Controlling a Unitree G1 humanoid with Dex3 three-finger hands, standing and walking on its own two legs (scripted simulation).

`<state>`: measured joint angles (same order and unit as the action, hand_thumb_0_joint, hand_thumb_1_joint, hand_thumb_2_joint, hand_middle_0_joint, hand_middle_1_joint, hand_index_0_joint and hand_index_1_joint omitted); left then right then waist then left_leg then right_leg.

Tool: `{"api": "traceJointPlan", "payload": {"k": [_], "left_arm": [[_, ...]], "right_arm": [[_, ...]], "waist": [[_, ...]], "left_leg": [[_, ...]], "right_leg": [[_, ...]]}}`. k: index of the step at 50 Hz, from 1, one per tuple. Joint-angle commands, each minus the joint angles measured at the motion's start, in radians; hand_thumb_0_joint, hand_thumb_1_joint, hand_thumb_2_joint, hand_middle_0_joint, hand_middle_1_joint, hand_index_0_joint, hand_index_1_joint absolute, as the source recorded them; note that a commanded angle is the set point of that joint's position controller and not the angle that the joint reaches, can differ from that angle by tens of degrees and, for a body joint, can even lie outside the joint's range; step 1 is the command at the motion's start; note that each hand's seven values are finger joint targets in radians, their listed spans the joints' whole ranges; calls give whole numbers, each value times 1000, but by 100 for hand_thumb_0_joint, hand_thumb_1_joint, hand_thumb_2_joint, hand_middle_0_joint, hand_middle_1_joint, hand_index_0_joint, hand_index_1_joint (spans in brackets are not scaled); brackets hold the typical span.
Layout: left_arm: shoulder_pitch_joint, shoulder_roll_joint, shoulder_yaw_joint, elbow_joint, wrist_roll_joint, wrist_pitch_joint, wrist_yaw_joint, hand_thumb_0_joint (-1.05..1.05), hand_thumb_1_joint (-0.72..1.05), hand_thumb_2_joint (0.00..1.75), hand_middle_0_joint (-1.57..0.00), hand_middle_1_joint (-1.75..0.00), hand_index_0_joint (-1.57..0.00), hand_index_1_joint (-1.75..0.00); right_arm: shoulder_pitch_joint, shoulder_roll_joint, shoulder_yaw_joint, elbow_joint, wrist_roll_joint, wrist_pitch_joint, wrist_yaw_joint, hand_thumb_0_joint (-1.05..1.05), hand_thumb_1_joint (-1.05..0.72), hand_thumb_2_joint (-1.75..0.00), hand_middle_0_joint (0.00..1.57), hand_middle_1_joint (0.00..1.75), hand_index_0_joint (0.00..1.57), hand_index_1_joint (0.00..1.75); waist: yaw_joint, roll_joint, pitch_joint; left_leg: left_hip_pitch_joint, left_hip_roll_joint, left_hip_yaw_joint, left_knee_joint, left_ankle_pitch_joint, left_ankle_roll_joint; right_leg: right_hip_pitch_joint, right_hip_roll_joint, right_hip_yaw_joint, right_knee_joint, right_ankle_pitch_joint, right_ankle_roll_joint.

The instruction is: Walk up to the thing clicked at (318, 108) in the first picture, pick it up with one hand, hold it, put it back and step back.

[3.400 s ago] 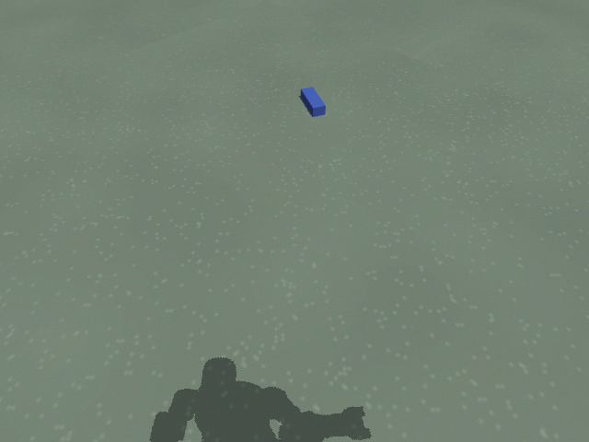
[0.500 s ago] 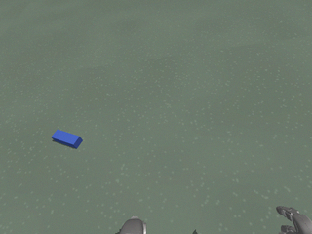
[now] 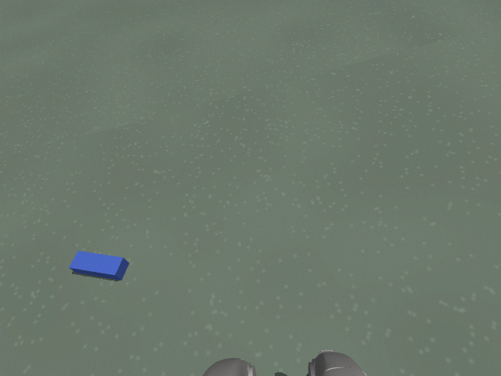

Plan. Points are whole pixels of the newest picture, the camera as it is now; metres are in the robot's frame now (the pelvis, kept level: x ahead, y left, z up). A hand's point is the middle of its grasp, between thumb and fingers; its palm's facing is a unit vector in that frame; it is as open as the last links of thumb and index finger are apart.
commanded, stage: walk up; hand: left
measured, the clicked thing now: (99, 265) +0.67 +0.74 -0.71
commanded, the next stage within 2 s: none
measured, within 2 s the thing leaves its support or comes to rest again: neither
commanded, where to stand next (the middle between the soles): +0.22 +0.64 m, yaw -13 degrees
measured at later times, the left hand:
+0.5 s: hand out of the picture +0.17 +0.53 -0.12, palm faces -0.14 -0.81 -0.57, open 7.4 cm
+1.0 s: hand out of the picture +0.21 +0.78 -0.12, palm faces -0.09 -0.73 -0.67, open 7.4 cm
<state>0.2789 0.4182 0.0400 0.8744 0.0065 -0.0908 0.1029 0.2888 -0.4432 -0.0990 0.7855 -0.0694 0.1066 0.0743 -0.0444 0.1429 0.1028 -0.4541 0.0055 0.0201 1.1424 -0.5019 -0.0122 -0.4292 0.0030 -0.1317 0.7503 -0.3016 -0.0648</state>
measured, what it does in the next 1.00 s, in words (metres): steps to the left: left foot, then right foot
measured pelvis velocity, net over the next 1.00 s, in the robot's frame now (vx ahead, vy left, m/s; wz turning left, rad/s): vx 0.10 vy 0.43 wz -0.12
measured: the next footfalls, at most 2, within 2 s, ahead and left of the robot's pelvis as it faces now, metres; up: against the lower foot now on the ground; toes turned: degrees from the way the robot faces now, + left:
left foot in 0.28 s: +0.13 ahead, +0.32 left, +0.00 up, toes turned +1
right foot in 0.58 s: +0.20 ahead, +0.15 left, +0.00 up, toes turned -12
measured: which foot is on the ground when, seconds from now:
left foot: up 0.00-0.26, down 0.28-0.58, up 0.60-0.92, down 0.94-1.00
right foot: down 0.00-0.30, up 0.32-0.56, down 0.58-0.96, up 0.98-1.00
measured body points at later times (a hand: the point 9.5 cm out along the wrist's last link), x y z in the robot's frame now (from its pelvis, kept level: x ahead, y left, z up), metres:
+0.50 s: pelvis +0.08 +0.22 +0.01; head +0.12 +0.20 +0.45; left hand +0.18 +0.57 -0.08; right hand +0.10 -0.12 -0.11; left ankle +0.09 +0.32 -0.70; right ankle +0.12 +0.11 -0.66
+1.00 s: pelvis +0.10 +0.43 -0.03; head +0.13 +0.40 +0.42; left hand +0.22 +0.81 -0.08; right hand +0.16 +0.07 -0.13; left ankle +0.13 +0.58 -0.71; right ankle +0.16 +0.20 -0.68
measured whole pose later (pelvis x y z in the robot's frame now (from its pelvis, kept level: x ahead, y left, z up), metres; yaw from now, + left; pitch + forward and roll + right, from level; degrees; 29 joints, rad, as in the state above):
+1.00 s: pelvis +0.10 +0.43 -0.03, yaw -7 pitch -2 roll -1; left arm 0.26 0.53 0.09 0.91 0.04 -0.04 0.12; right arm 0.24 -0.51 -0.14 0.72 -0.06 0.08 0.09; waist 0.00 0.08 0.09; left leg -0.46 0.08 -0.01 1.02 -0.53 -0.04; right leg -0.61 -0.14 0.12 1.05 -0.51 -0.04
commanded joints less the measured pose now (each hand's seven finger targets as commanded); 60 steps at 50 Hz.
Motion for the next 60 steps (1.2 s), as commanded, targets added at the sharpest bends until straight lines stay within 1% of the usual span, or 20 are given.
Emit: {"api": "traceJointPlan", "payload": {"k": [1,10,13,14,15,16,24,27,28,29,31,36,44,46,47,48,49,58,59,60], "left_arm": [[73,345,113,-55,2,-22,30,0,90,90,-20,-30,-20,-30],[55,433,143,-64,33,-21,16,0,90,90,-20,-30,-20,-30],[-33,410,126,-74,31,-8,19,0,90,90,-20,-30,-20,-30],[-9,321,95,-66,28,-1,21,0,90,90,-20,-30,-20,-30],[-12,210,61,-81,10,-1,30,0,90,90,-20,-30,-20,-30],[-66,254,57,-62,13,-5,52,0,90,90,-20,-30,-20,-30],[104,241,61,41,-25,-3,21,0,90,90,-20,-30,-20,-30],[251,247,84,52,-15,-8,28,0,90,90,-20,-30,-20,-30],[328,315,114,52,2,-8,41,0,90,90,-20,-30,-20,-30],[323,385,132,15,19,-7,51,0,90,90,-20,-30,-20,-30],[162,401,127,-58,4,0,55,0,90,90,-20,-30,-20,-30],[48,343,118,-78,19,-11,26,0,90,90,-20,-30,-20,-30],[16,438,151,-71,42,-3,17,0,90,90,-20,-30,-20,-30],[-44,402,135,-73,40,10,19,0,90,90,-20,-30,-20,-30],[-34,319,109,-60,33,21,23,0,90,90,-20,-30,-20,-30],[-80,238,83,-90,13,22,38,0,90,90,-20,-30,-20,-30],[-125,276,78,-75,18,9,58,0,90,90,-20,-30,-20,-30],[249,252,85,57,-18,-17,33,0,90,90,-20,-30,-20,-30],[317,339,118,50,0,-21,44,0,90,90,-20,-30,-20,-30],[306,410,133,4,9,-18,52,0,90,90,-20,-30,-20,-30]], "right_arm": [[-23,-242,-70,-96,5,-33,-4,0,-90,-90,20,30,20,30],[-92,-222,-81,-113,7,-30,30,0,-90,-90,20,30,20,30],[75,-223,-98,-65,4,-44,22,0,-90,-90,20,30,20,30],[174,-253,-112,-28,-9,-53,13,0,-90,-90,20,30,20,30],[148,-371,-125,-54,-11,-62,4,0,-90,-90,20,30,20,30],[46,-437,-135,-67,13,-67,-6,0,-90,-90,20,30,20,30],[-66,-217,-60,-135,-5,-64,-27,0,-90,-90,20,30,20,30],[-154,-179,-45,-185,2,-43,-16,0,-90,-90,20,30,20,30],[-121,-137,-31,-195,15,-46,-15,0,-90,-90,20,30,20,30],[-30,-90,-19,-195,19,-41,-15,0,-90,-90,20,30,20,30],[-33,-219,-65,-176,3,-11,-39,0,-90,-90,20,30,20,30],[33,-233,-88,-118,5,-13,-8,0,-90,-90,20,30,20,30],[-18,-226,-96,-131,7,-11,24,0,-90,-90,20,30,20,30],[148,-233,-112,-76,1,-22,18,0,-90,-90,20,30,20,30],[219,-257,-117,-57,-15,-30,12,0,-90,-90,20,30,20,30],[146,-383,-127,-101,-8,-35,4,0,-90,-90,20,30,20,30],[-4,-427,-125,-114,15,-42,-7,0,-90,-90,20,30,20,30],[-130,-202,-48,-196,1,-32,-21,0,-90,-90,20,30,20,30],[-85,-145,-34,-209,13,-35,-22,0,-90,-90,20,30,20,30],[16,-102,-21,-207,20,-32,-26,0,-90,-90,20,30,20,30]], "waist": [[22,-178,-90],[35,-304,-88],[-76,-252,-148],[-123,-76,-175],[-138,292,-102],[-97,287,-51],[-14,100,-85],[106,-17,-136],[149,-120,-177],[122,-304,-228],[85,-101,-177],[25,-205,-71],[41,-329,-98],[-63,-213,-164],[-109,-11,-141],[-107,291,-48],[-66,248,27],[118,11,-96],[151,-141,-151],[105,-286,-216]], "left_leg": [[-229,125,-162,124,72,-12],[-57,125,-15,-168,51,2],[185,72,39,-383,113,20],[315,50,-6,-523,13,33],[324,315,-509,-792,7,112],[211,375,-680,-882,-53,212],[237,252,-159,-593,679,261],[56,155,-27,-415,563,167],[-72,116,-14,-255,468,110],[-273,33,-19,-69,-86,36],[-263,62,-174,217,-102,14],[-170,65,-192,225,78,13],[1,93,9,-163,-24,20],[225,53,26,-371,38,39],[280,59,-73,-538,-97,63],[154,300,-568,-803,-195,169],[-10,363,-721,-895,-255,279],[23,143,-130,-327,633,194],[-110,76,-94,-116,523,114],[-298,1,-108,47,-100,49]], "right_leg": [[175,-340,470,-353,-30,-163],[-37,-259,331,-242,-165,-162],[-143,-221,256,-35,-67,-100],[-228,-124,149,217,-55,-43],[-503,96,63,461,-334,23],[-471,27,192,560,-345,-11],[-115,-41,40,202,-135,31],[268,-30,46,-193,191,13],[449,-85,179,-250,160,2],[584,-359,585,-301,148,-88],[313,-540,815,-427,-136,-269],[45,-316,391,-326,-152,-153],[-96,-275,317,-229,-272,-139],[-206,-217,224,-22,-246,-72],[-324,-101,130,239,-281,-24],[-515,81,47,470,-394,29],[-423,-3,173,547,-337,2],[212,-29,63,-177,78,20],[399,-122,285,-257,117,2],[555,-413,722,-279,248,-68]]}}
